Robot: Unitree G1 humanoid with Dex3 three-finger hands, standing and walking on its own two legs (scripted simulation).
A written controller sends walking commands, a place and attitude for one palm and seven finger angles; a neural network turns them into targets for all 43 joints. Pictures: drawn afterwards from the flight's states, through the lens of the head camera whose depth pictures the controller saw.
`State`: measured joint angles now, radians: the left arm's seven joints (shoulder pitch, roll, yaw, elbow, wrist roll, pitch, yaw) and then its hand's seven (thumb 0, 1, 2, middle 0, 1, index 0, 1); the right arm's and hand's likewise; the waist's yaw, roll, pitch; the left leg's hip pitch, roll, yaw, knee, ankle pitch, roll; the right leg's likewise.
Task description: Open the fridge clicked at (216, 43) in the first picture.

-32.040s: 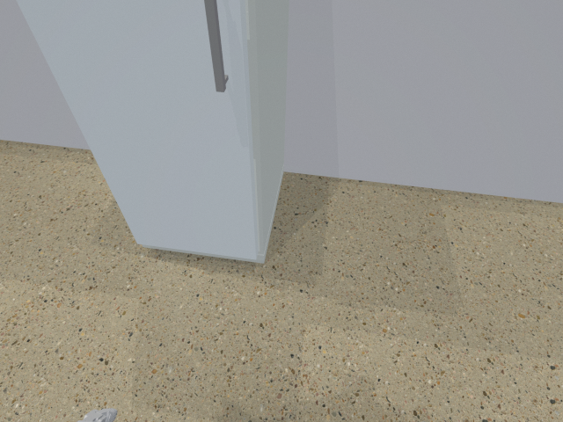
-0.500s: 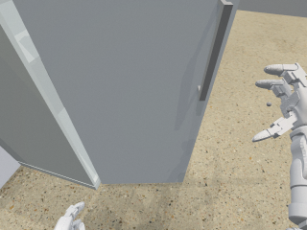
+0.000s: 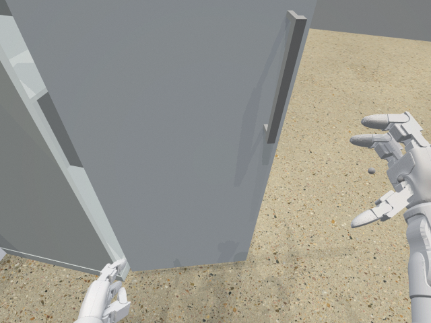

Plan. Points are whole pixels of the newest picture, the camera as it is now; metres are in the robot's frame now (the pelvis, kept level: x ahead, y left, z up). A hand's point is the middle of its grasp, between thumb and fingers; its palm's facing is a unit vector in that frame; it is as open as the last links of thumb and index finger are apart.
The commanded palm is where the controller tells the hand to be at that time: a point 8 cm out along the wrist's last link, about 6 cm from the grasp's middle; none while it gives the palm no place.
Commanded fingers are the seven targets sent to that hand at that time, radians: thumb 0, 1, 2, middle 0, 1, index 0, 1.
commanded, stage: draw the hand back to the body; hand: right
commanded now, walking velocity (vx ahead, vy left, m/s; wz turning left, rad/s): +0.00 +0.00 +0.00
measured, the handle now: (279, 85) +0.51 -0.12 +0.22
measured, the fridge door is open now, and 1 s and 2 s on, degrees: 72 72 72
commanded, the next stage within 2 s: step back with the hand held close in 1.56 s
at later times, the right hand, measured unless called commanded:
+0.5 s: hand (396, 199) +0.26 -0.25 +0.18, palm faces +0.07 +1.00 -0.03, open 14.5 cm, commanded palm +0.22 -0.29 +0.20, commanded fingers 0.00 0.30 -0.32 0.24 1.00 0.24 1.00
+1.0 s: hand (420, 214) +0.24 -0.28 +0.18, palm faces +0.43 +0.84 -0.33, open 10.6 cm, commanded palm +0.18 -0.31 +0.19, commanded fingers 0.00 -0.61 -0.76 0.21 0.47 0.21 0.47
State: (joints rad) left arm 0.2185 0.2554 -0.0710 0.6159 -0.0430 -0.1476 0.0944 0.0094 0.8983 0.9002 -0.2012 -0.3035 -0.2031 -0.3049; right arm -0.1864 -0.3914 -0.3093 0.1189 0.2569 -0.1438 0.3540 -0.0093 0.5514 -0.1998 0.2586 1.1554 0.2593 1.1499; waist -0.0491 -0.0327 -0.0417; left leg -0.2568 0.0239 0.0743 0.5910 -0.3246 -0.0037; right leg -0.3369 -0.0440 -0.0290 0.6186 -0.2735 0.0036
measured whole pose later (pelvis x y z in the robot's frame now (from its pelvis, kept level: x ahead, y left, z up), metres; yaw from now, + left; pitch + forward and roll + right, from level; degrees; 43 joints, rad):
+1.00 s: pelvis +0.02 -0.02 +0.02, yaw +2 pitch -5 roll +0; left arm 0.21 0.22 -0.05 0.68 0.01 -0.13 0.09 0.01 0.90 0.90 -0.20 -0.30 -0.20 -0.30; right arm 0.33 -0.34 -0.33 -0.31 0.07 -0.06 -0.08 0.00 -0.26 -0.59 0.23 0.68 0.23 0.67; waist -0.07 -0.04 0.02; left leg -0.05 0.05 0.04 0.39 -0.26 -0.03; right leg -0.11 -0.01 -0.07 0.42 -0.22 -0.02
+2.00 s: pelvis +0.00 -0.03 +0.01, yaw +2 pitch +0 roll +1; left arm 0.18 0.24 0.00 0.55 0.00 -0.02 0.10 0.01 0.90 0.90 -0.20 -0.30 -0.20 -0.30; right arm 0.52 -0.41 -0.38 -0.47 0.05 -0.14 -0.10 0.02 -0.89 -0.90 0.21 0.31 0.21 0.30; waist -0.02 -0.02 0.00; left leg -0.21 0.04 0.02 0.45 -0.24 -0.04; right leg -0.28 -0.02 -0.08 0.49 -0.21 -0.03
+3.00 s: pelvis -0.20 -0.08 +0.00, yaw +4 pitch +0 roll +2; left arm 0.15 0.17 -0.01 0.61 0.02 -0.13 0.06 0.01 0.90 0.90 -0.20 -0.30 -0.20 -0.30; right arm 0.45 -0.48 -0.44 -0.52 0.05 -0.21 -0.10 0.02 -0.89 -0.90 0.21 0.31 0.21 0.30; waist 0.01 0.08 0.04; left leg -0.38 -0.06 -0.07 0.82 -0.48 -0.01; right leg -0.41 0.02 -0.05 0.47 -0.08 -0.08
